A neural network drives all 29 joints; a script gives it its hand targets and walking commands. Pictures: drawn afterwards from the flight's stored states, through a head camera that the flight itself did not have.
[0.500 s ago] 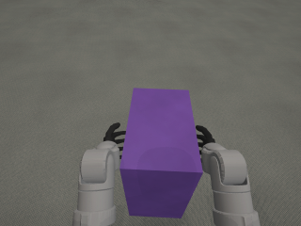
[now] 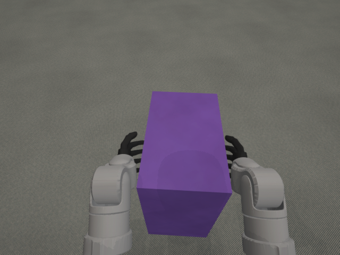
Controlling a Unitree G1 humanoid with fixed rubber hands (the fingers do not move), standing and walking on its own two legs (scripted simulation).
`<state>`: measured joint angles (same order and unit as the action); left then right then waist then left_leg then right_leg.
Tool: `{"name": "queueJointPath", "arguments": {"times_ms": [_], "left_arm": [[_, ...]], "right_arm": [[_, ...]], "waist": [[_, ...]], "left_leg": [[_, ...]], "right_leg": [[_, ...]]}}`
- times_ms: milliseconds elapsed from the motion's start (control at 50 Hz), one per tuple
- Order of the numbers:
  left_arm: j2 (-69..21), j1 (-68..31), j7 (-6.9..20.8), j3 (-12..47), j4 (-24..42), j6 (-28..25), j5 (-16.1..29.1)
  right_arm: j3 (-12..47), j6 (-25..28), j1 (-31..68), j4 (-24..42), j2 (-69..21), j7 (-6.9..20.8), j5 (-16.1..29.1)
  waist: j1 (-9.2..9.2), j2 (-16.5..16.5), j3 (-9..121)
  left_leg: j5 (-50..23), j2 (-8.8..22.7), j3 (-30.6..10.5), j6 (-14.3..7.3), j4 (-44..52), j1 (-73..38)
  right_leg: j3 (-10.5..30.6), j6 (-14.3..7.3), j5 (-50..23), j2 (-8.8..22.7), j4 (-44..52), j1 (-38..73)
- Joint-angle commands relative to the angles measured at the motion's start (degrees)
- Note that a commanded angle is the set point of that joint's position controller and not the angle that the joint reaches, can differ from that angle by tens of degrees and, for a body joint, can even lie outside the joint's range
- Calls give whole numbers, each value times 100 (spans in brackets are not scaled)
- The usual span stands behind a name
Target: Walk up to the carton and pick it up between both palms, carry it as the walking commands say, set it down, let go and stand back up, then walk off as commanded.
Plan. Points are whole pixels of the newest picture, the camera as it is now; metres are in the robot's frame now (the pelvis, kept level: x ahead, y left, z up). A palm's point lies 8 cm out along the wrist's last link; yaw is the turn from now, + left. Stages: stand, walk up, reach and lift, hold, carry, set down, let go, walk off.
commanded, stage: carry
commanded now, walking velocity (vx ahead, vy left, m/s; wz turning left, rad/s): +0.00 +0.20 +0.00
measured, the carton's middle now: (180, 168) +0.32 +0.00 +0.01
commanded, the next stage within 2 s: none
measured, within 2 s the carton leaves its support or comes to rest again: neither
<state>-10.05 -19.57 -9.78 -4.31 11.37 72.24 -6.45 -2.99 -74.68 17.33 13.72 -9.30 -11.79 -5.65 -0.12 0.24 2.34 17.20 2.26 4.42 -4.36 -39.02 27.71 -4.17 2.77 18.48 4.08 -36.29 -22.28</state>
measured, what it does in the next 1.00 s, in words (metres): steps to the left: right foot, then left foot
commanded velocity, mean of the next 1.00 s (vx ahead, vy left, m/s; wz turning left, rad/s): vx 0.00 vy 0.15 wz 0.00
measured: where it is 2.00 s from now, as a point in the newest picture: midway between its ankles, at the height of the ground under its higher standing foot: outside the picture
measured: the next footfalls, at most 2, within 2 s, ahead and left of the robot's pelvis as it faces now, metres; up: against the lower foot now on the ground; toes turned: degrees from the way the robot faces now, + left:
right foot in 0.32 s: -0.02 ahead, -0.12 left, +0.00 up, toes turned -10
left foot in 0.50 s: +0.04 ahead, +0.14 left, +0.00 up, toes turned +2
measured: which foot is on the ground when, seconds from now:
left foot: down 0.00-0.32, up 0.34-0.48, down 0.50-0.92, up 0.94-1.00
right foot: down 0.00-0.04, up 0.06-0.30, down 0.32-0.52, up 0.54-0.88, down 0.90-1.00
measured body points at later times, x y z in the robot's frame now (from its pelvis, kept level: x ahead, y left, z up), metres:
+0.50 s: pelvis -0.05 +0.07 +0.00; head -0.04 +0.09 +0.45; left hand +0.26 +0.18 +0.07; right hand +0.24 -0.07 +0.07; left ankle +0.00 +0.14 -0.72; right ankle -0.06 -0.12 -0.72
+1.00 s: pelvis -0.13 +0.15 +0.00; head -0.12 +0.16 +0.45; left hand +0.18 +0.24 +0.08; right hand +0.15 +0.00 +0.08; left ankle -0.04 +0.17 -0.70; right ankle -0.16 +0.00 -0.72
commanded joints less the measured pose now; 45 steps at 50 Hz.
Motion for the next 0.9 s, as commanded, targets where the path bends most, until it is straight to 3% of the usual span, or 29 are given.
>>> {"name": "queueJointPath", "arguments": {"times_ms": [0,20,40,60,100,180,220,240,260,280,300,320,340,420,440,460,480,500,520,540,580,640,720,780,800,820,840,860,880], "left_arm": [[-6157,-2516,1400,3582,748,-147,2420],[-6180,-2678,1412,3654,758,-125,2495],[-6207,-2715,1428,3722,670,-136,2503],[-6247,-2654,1449,3691,472,-147,2455],[-6289,-2685,1472,3638,390,-170,2424],[-6206,-2892,1477,3571,388,-166,2460],[-6205,-2882,1491,3506,447,-173,2481],[-6180,-2766,1498,3434,410,-162,2451],[-6088,-2711,1504,3380,466,-167,2435],[-6110,-2733,1506,3414,488,-174,2469],[-6132,-2676,1528,3412,425,-153,2476],[-6149,-2609,1543,3377,366,-135,2465],[-6199,-2680,1538,3355,388,-173,2425],[-6146,-3098,1456,3484,711,-175,2516],[-6153,-2935,1416,3504,638,-146,2447],[-6136,-2809,1392,3520,603,-129,2377],[-6142,-2561,1387,3518,534,-103,2326],[-6230,-2515,1402,3597,444,-93,2383],[-6217,-2701,1408,3685,489,-91,2465],[-6269,-2856,1423,3725,383,-130,2468],[-6363,-2976,1413,3687,392,-174,2465],[-6358,-3055,1359,3668,523,-169,2518],[-6263,-2895,1327,3605,637,-159,2494],[-6185,-2624,1335,3485,521,-147,2369],[-6181,-2541,1354,3454,427,-152,2331],[-6161,-2433,1380,3410,355,-166,2290],[-6122,-2434,1401,3390,388,-192,2271],[-6120,-2512,1418,3430,448,-211,2315],[-6176,-2663,1439,3473,459,-216,2408]], "right_arm": [[3436,445,3248,845,-6091,1628,2571],[3333,445,3161,661,-6101,1634,2519],[3328,453,3273,668,-6107,1646,2510],[3361,440,3316,637,-6090,1649,2445],[3353,455,3358,644,-6050,1658,2344],[3269,483,3392,593,-5977,1645,2308],[3316,501,3407,646,-5945,1603,2302],[3362,498,3411,679,-5941,1579,2320],[3419,507,3426,818,-5969,1573,2363],[3465,508,3484,947,-5990,1583,2378],[3554,487,3514,947,-6116,1589,2381],[3608,454,3543,889,-6151,1603,2364],[3708,462,3859,1021,-6169,1623,2474],[3663,419,3927,1067,-6091,1616,2658],[3581,379,3746,972,-6047,1632,2645],[3522,367,3715,928,-6024,1648,2652],[3433,347,3514,779,-5966,1670,2607],[3376,364,3364,716,-5981,1690,2591],[3287,383,3311,571,-6002,1721,2587],[3279,400,3534,653,-5988,1725,2553],[3307,425,3768,819,-5962,1720,2497],[3201,456,3806,930,-5908,1687,2487],[3177,474,3595,940,-5858,1631,2412],[3251,470,3400,902,-5829,1589,2339],[3290,480,3432,902,-5805,1576,2333],[3346,495,3452,924,-5800,1561,2337],[3436,510,3561,1039,-5874,1555,2375],[3484,513,3610,1122,-5809,1560,2409],[3445,505,3698,1060,-5833,1581,2408]], "waist": [[44,1220,2776],[4,1562,2679],[-2,1420,2526],[2,1166,2344],[-5,1054,2143],[-20,1275,2188],[-100,997,2355],[-128,569,2490],[-119,-532,2560],[-100,-1460,2194],[-131,-1489,1910],[-153,-1049,1722],[-101,-942,1634],[87,-1017,2016],[106,-793,2242],[85,-202,2375],[36,1020,2395],[18,1600,2189],[10,1733,2196],[25,1283,2012],[23,850,2035],[1,889,2245],[-9,1172,2454],[-40,1220,2557],[-91,1042,2568],[-129,760,2618],[-164,-37,2635],[-124,-1240,2412],[-117,-1511,2077]], "left_leg": [[-5820,1304,-1323,-241,1003,-3006],[-6002,1519,-1339,-506,851,-2926],[-5384,1447,-1270,-562,932,-2688],[-4622,1356,-1161,-575,1074,-2489],[-3774,1198,-1030,-579,1174,-2268],[-2927,1025,-981,-484,1294,-2061],[-2723,850,-734,-274,1015,-1796],[-2340,700,-641,-90,729,-1242],[-1157,315,-363,183,191,-378],[1088,-50,-84,403,-431,551],[1319,72,-334,453,-1310,1029],[1076,246,-677,428,-1705,926],[854,324,-736,464,-1538,763],[-290,108,-161,445,462,-554],[-611,38,-39,376,956,-1183],[-1213,216,-371,263,1510,-1734],[-3392,1106,-1484,-14,1471,-2356],[-3939,1418,-1778,-279,1542,-2454],[-3301,1494,-1804,-513,1520,-2201],[-2580,1343,-1671,-512,1676,-1999],[-2078,1126,-1354,-501,1692,-2119],[-2695,959,-1225,-442,1555,-2464],[-2392,964,-1376,-468,1750,-2502],[-2029,816,-1018,-113,1948,-2341],[-1766,673,-774,190,2014,-2111],[-1398,498,-618,471,2023,-1608],[-716,214,-374,782,1761,-908],[414,50,-317,741,692,-416],[989,25,-271,699,-392,-77]], "right_leg": [[-139,70,386,37,-1188,-505],[-201,5,1687,-21,-1324,-579],[-220,-39,1789,-55,-1443,-604],[-241,-50,1679,-79,-1526,-648],[-296,-83,1483,-155,-1428,-605],[-455,-104,995,-298,-676,-43],[-304,-110,-83,-111,471,794],[320,-216,-524,356,807,1458],[1528,-471,-1214,1335,1270,2023],[2339,-987,-1825,2287,1652,2014],[2487,-1345,-2044,2645,1756,1892],[2124,-1372,-1950,2484,1781,1582],[1727,-1203,-1929,2206,1614,1486],[619,-532,-3062,1557,587,1170],[403,-347,-2643,1281,143,996],[174,-173,-1749,950,-343,709],[-145,46,47,408,-1057,-215],[-385,85,1874,-83,-1479,-743],[-250,-22,2187,-120,-2030,-689],[-188,-54,1959,-149,-2408,-766],[-121,-18,1441,-156,-2566,-821],[-176,8,1292,-295,-2175,-760],[-309,-118,1536,-491,-1128,-143],[-615,-158,1084,-609,263,746],[-606,-151,566,-489,1003,1303],[-201,-220,288,-130,1399,1960],[673,-428,602,552,1741,2501],[1821,-798,1006,1460,1964,2058],[2205,-1235,1373,2101,2187,1334]]}}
